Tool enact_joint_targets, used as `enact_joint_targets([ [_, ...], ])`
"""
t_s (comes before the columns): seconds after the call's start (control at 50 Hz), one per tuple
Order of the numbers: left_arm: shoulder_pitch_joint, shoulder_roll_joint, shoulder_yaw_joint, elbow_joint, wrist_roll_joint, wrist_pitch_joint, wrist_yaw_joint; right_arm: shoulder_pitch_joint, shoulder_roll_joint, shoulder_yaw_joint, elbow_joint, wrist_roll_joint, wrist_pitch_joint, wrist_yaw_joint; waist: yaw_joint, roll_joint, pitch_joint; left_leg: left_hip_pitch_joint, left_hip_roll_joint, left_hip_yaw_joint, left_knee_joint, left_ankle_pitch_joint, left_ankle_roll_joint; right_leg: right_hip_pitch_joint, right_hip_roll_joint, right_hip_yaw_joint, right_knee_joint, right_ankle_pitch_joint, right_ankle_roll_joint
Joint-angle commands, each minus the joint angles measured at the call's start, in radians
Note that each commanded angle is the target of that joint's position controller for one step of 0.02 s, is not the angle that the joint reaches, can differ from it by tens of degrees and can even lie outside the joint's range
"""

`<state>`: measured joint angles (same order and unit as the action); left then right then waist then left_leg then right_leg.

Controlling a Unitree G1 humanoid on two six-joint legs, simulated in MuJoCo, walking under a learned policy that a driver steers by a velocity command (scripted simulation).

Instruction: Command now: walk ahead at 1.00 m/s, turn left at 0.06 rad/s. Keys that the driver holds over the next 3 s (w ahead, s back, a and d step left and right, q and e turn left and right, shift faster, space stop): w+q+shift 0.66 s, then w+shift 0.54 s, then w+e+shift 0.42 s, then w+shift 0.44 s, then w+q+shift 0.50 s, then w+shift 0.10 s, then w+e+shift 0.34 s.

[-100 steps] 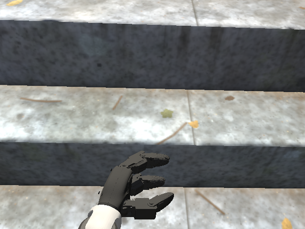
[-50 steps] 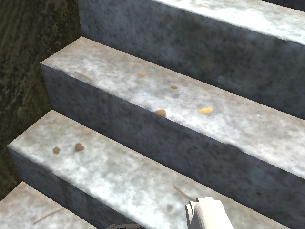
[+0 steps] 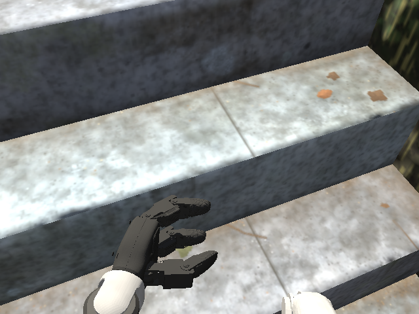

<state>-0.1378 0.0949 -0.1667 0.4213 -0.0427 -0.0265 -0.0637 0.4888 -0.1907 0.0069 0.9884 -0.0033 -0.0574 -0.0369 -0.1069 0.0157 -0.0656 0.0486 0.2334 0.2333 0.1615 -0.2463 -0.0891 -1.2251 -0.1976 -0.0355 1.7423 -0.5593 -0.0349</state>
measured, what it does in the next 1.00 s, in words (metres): climbs, turning left: left foot, then right foot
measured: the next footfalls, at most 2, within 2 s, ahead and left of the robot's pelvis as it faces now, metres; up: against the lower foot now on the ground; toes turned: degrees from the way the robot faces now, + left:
left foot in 0.60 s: +0.18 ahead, -0.03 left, +0.22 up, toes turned +23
right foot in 0.90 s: +0.19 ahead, -0.32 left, +0.21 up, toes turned +29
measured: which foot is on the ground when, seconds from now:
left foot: down 0.00-0.06, up 0.08-0.58, down 0.60-0.86, up 0.88-1.00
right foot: down 0.00-0.54, up 0.56-0.88, down 0.90-1.00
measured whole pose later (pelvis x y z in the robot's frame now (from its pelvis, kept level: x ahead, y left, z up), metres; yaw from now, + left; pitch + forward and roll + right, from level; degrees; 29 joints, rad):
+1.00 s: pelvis +0.25 -0.15 +0.20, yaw +35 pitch +3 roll +2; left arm -0.09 0.16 -0.04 0.79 0.10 -0.01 0.00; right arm 0.30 -0.21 -0.01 0.63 0.05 -0.02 0.00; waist -0.29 -0.07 0.05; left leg -1.04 -0.10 -0.03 2.12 -0.90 0.00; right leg -0.01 -0.05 -0.12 0.52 -0.57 0.00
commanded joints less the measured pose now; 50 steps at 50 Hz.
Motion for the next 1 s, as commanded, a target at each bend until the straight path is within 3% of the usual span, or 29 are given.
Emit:
enact_joint_targets([
  [0.02,-0.009,0.131,0.084,-0.132,0.017,-0.057,-0.004,0.161,-0.225,-0.032,0.049,0.008,-0.054,0.02,0.183,0.107,-0.289,-0.246,0.116,-0.155,0.182,1.854,0.312,1.06,0.205,-0.139,-0.473,-0.019,-0.085],
  [0.04,0.31,0.232,0.146,-0.077,0.033,-0.04,0.027,0.028,-0.32,-0.067,-0.009,0.043,-0.083,0.031,0.36,0.221,-0.433,-0.355,0.087,-0.235,0.428,1.731,0.233,1.307,0.105,0.204,-0.683,0.027,-0.138],
  [0.06,0.572,0.378,0.217,0.031,0.077,-0.018,0.085,-0.11,-0.321,-0.081,-0.065,0.063,-0.103,0.042,0.445,0.089,-0.534,-0.545,-0.025,-0.277,0.779,1.322,0.166,1.509,-0.058,0.652,-0.983,-0.142,-0.184],
  [0.08,0.705,0.406,0.232,0.174,0.114,-0.014,0.106,-0.228,-0.178,-0.077,-0.085,0.052,-0.086,0.05,0.408,-0.17,-0.547,-0.753,-0.188,-0.387,1.305,0.366,0.151,1.503,-0.203,1.039,-1.253,-0.095,-0.229],
  [0.12,0.444,0.271,0.178,0.192,0.126,-0.051,0.067,-0.567,0.026,-0.04,-0.344,0.053,-0.056,0.058,0.242,-0.242,-0.144,-1.065,-0.261,-0.503,1.933,0.239,0.19,1.063,-0.224,0.539,-1.185,0.178,-0.087],
  [0.18,0.462,-0.01,0.127,0.379,0.091,-0.079,0.022,-0.471,0.078,0.012,-0.409,-0.004,-0.054,0.105,0.129,-0.075,-0.049,-1.085,-0.187,-0.406,1.863,0.245,0.243,1.077,-0.073,0.179,-1.082,0.529,-0.003],
  [0.28,0.626,0.017,0.163,0.517,0.139,-0.106,0.069,-0.579,0.094,0.041,-0.502,0.032,-0.012,0.161,0.128,0.011,0.011,-1.336,-0.25,-0.33,1.904,0.06,0.203,1.339,-0.098,0.056,-1.242,0.892,0.026],
  [0.32,0.517,0.081,0.158,0.473,0.163,-0.103,0.087,-0.499,0.115,0.052,-0.525,0.034,0.026,0.166,0.02,-0.067,-0.007,-1.287,-0.283,-0.26,2.079,-0.004,0.181,1.204,-0.121,-0.036,-1.294,1.13,0.007],
  [0.44,0.406,0.278,0.161,0.338,0.135,-0.083,0.143,-0.529,-0.146,-0.009,-0.589,0.014,0.08,0.108,-0.096,-0.078,0.005,-0.968,-0.314,-0.095,1.858,0.016,0.194,1.006,-0.062,-0.28,-1.321,1.586,0.01],
  [0.48,0.405,0.382,0.187,0.273,0.113,-0.048,0.174,-0.524,-0.143,-0.011,-0.612,0.005,0.088,0.089,-0.108,-0.168,-0.095,-0.64,-0.266,-0.039,1.309,-0.056,0.211,0.97,-0.085,-0.278,-1.27,1.601,0.005],
  [0.52,0.439,0.362,0.184,0.222,0.129,-0.017,0.162,-0.434,-0.241,-0.056,-0.561,0.0,0.073,0.08,-0.103,-0.089,-0.05,-0.52,-0.389,0.012,0.946,-0.083,0.306,1.064,0.063,-0.308,-0.855,1.913,0.082],
  [0.54,0.306,0.333,0.182,0.121,0.116,-0.049,0.135,-0.22,-0.295,-0.108,-0.421,0.018,0.067,0.076,-0.13,0.011,-0.098,-0.266,-0.28,-0.074,0.524,0.532,0.306,1.013,0.027,-0.245,-0.502,1.45,0.047],
  [0.56,0.116,0.236,0.155,0.013,0.058,-0.083,0.117,-0.067,-0.182,-0.077,-0.283,-0.022,0.067,0.078,-0.157,0.241,-0.002,-0.15,-0.177,-0.181,0.019,0.862,0.373,0.753,0.126,-0.2,-0.045,0.332,0.06],
  [0.58,0.035,0.1,0.11,-0.075,-0.011,-0.108,0.113,-0.095,-0.038,-0.014,-0.154,-0.064,0.05,0.101,-0.049,0.337,0.274,-0.283,-0.122,-0.175,-0.262,0.832,0.375,0.509,0.184,-0.144,0.312,-0.251,0.041],
  [0.6,0.063,-0.003,0.081,-0.131,-0.019,-0.126,0.085,-0.162,0.035,0.03,-0.109,-0.088,0.024,0.113,0.124,0.269,0.326,-0.301,-0.125,-0.17,-0.171,0.826,0.327,0.317,0.229,-0.108,0.652,-0.322,-0.015],
  [0.62,0.264,0.06,0.107,-0.194,0.022,-0.131,0.043,-0.246,-0.183,-0.029,-0.176,-0.114,-0.007,0.058,0.266,0.137,0.027,0.159,0.038,-0.609,0.435,0.989,0.397,-0.098,0.2,0.171,0.806,-0.205,0.025],
  [0.64,0.196,-0.01,0.053,-0.16,0.078,-0.16,0.008,-0.104,-0.156,-0.044,-0.135,-0.061,0.004,0.03,0.133,-0.1,-0.169,0.217,0.018,-0.599,0.393,0.84,0.362,-0.205,0.114,0.168,0.863,-0.132,-0.01],
  [0.66,0.122,-0.039,0.042,-0.183,0.073,-0.18,-0.022,-0.087,-0.165,-0.037,-0.115,-0.061,0.03,0.037,0.134,-0.112,-0.106,0.214,0.023,-0.617,0.367,0.701,0.35,-0.368,0.141,0.126,0.992,-0.083,-0.016],
  [0.68,-0.042,-0.041,0.024,-0.149,0.121,-0.209,-0.028,0.146,-0.088,-0.024,-0.056,-0.059,0.031,0.07,-0.033,-0.251,-0.184,0.345,-0.097,-0.55,0.427,0.907,0.294,-0.339,0.168,-0.09,0.846,-0.042,-0.006],
  [0.74,-0.372,-0.083,-0.025,-0.323,0.169,-0.2,0.017,0.356,-0.09,-0.054,0.021,0.023,-0.003,0.004,-0.142,-0.025,-0.379,0.571,-0.061,-0.792,0.311,0.938,0.394,-0.326,0.119,0.044,0.521,-0.273,0.089],
  [0.8,0.005,0.077,0.034,-0.126,0.129,-0.115,0.007,-0.318,-0.146,-0.051,-0.237,0.045,0.023,-0.057,0.203,-0.11,-0.41,-0.172,-0.047,-0.701,0.169,0.908,0.356,0.748,0.133,0.125,-0.626,0.026,0.027],
  [0.82,0.012,0.105,0.074,-0.087,0.095,-0.089,0.049,-0.162,-0.209,-0.072,-0.21,0.03,0.004,-0.027,0.148,-0.057,-0.358,-0.386,0.003,-0.783,0.144,1.108,0.415,1.055,0.186,0.108,-0.776,-0.068,0.0],
  [0.84,0.172,0.26,0.149,-0.029,0.103,-0.101,0.071,-0.276,-0.158,-0.058,-0.247,0.043,-0.014,0.01,0.271,-0.284,-0.349,-0.356,-0.167,-0.642,0.537,1.399,0.278,1.338,0.101,0.215,-1.173,0.387,-0.046],
  [0.86,0.356,0.247,0.173,0.116,0.055,-0.065,0.073,-0.382,-0.253,-0.087,-0.318,0.014,-0.013,0.028,0.318,-0.164,-0.192,-0.37,-0.231,-0.551,0.899,0.849,0.207,1.3,0.076,0.118,-1.565,0.5,-0.093],
  [0.88,0.284,0.154,0.143,0.267,0.048,-0.029,0.072,-0.288,-0.072,-0.057,-0.312,0.024,-0.006,0.069,0.11,-0.339,0.084,-0.818,-0.385,-0.416,1.276,-0.373,0.159,1.396,-0.043,0.109,-1.734,0.977,-0.077],
  [0.9,0.085,0.104,0.104,0.312,0.083,-0.006,0.063,-0.163,0.019,-0.035,-0.318,0.053,-0.024,0.08,-0.063,-0.425,0.229,-1.205,-0.482,-0.392,1.892,-0.685,0.189,1.349,-0.052,-0.011,-1.46,1.638,0.033],
  [0.94,-0.187,0.172,0.153,0.239,0.212,-0.009,0.059,0.013,-0.081,-0.058,-0.424,0.105,0.008,0.059,-0.237,-0.346,-0.029,-1.472,-0.442,-0.201,2.254,-0.933,0.111,1.599,-0.217,-0.028,-1.111,2.454,0.011],
  [0.98,-0.171,0.297,0.213,0.228,0.136,-0.011,0.087,-0.067,-0.07,-0.008,-0.521,0.051,0.033,0.023,-0.197,-0.215,-0.18,-1.214,-0.184,-0.198,2.124,-0.677,0.042,1.395,-0.274,0.047,-1.381,1.658,-0.074],
  [1.0,-0.23,0.279,0.21,0.217,0.098,-0.003,0.093,-0.068,-0.076,-0.009,-0.482,0.029,0.05,0.001,-0.212,-0.132,-0.064,-1.136,-0.169,-0.221,2.05,-0.659,0.031,1.229,-0.241,0.022,-1.464,1.503,-0.079],
])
